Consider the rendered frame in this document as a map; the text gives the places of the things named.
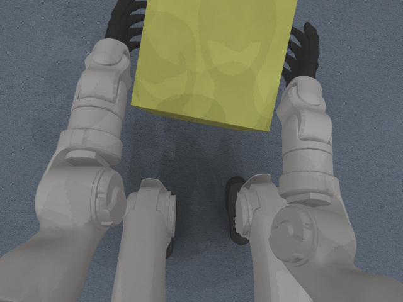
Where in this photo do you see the robot left upper arm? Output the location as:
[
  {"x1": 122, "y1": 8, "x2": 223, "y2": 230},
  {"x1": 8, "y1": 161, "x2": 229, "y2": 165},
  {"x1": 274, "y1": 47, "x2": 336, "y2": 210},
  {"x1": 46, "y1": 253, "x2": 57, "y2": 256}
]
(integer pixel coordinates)
[{"x1": 0, "y1": 166, "x2": 127, "y2": 302}]

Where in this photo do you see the left robot hand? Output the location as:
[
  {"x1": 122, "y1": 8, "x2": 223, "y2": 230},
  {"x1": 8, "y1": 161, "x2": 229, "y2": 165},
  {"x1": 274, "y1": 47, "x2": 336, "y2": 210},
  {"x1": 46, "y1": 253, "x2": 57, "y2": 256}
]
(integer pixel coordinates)
[{"x1": 105, "y1": 0, "x2": 147, "y2": 52}]

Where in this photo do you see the robot right upper arm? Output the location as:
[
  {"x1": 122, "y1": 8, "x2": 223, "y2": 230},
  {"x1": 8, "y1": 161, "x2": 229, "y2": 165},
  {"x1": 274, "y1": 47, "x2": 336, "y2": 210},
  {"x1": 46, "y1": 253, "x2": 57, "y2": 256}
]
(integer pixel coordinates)
[{"x1": 268, "y1": 204, "x2": 403, "y2": 302}]

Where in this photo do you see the right robot thigh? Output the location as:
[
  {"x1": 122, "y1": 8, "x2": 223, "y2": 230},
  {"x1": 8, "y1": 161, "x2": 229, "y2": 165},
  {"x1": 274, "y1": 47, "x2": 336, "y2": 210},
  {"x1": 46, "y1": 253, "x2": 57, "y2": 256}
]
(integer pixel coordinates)
[{"x1": 236, "y1": 183, "x2": 313, "y2": 302}]

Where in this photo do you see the right robot hand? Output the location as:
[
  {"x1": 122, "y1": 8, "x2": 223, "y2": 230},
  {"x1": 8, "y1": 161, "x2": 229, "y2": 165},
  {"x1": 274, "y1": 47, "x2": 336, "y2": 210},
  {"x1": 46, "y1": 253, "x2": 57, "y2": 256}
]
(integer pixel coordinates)
[{"x1": 281, "y1": 22, "x2": 320, "y2": 87}]

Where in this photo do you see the robot right forearm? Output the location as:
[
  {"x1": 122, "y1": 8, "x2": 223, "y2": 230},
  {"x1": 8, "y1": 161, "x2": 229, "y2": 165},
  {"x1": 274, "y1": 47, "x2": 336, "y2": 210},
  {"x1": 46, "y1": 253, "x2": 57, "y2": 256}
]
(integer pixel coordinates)
[{"x1": 276, "y1": 76, "x2": 351, "y2": 224}]

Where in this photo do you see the robot right shin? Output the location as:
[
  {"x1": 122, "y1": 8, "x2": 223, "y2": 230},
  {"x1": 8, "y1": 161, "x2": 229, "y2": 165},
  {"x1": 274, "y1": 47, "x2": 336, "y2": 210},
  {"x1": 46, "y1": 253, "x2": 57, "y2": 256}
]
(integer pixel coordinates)
[{"x1": 235, "y1": 174, "x2": 289, "y2": 238}]

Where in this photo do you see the robot left forearm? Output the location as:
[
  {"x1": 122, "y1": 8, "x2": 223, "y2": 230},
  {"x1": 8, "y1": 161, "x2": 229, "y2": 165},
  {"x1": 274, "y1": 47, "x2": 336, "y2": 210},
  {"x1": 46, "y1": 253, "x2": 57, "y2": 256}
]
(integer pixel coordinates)
[{"x1": 35, "y1": 38, "x2": 131, "y2": 218}]

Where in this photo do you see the carton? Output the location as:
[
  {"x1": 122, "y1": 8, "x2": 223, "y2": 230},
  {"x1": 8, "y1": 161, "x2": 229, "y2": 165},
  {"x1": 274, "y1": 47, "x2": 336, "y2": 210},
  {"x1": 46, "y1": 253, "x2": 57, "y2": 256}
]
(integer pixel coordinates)
[{"x1": 131, "y1": 0, "x2": 297, "y2": 131}]

